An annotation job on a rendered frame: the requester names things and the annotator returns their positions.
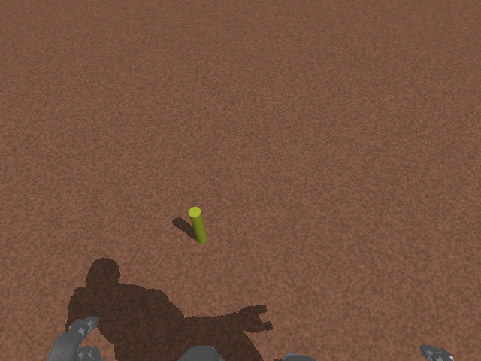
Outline left robot hand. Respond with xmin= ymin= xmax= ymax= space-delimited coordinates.
xmin=46 ymin=316 xmax=105 ymax=361

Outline can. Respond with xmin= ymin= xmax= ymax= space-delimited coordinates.
xmin=189 ymin=207 xmax=207 ymax=244

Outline right robot hand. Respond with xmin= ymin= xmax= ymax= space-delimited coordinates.
xmin=420 ymin=344 xmax=453 ymax=361

